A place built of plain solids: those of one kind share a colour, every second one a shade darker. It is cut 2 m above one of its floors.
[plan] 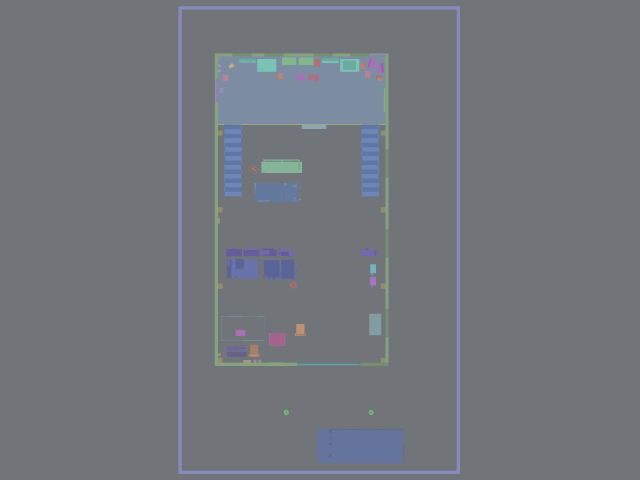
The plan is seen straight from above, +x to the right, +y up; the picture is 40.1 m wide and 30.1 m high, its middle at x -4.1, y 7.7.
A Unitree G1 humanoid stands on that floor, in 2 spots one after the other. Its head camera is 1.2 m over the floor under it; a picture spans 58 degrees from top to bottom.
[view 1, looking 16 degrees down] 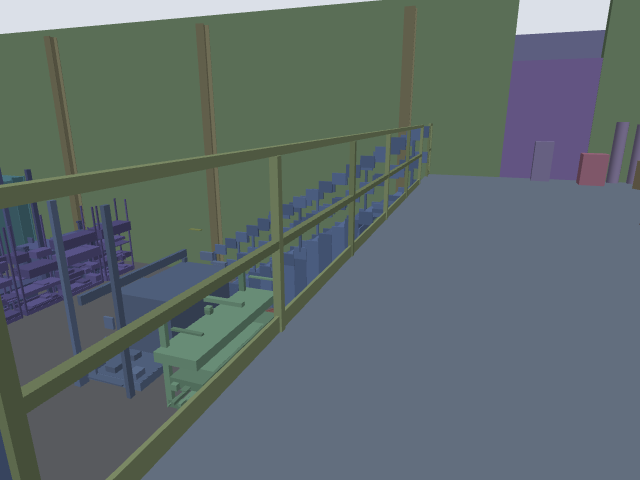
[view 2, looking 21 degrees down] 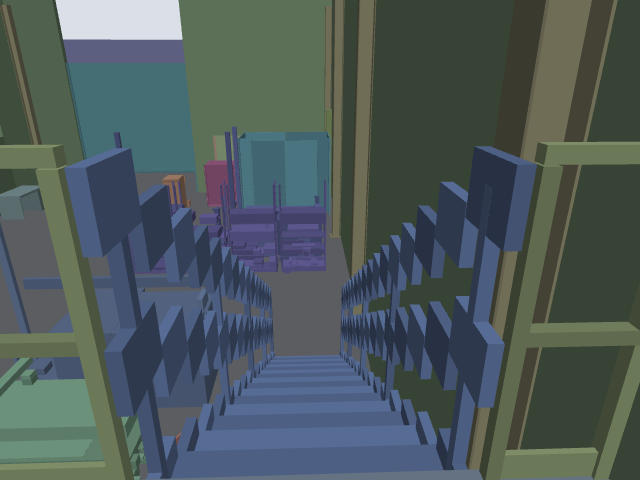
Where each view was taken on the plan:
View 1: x -0.95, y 15.94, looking -160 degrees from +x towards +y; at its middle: stair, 8.91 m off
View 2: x -9.55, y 15.94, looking -92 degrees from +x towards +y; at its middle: rack1n_low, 10.14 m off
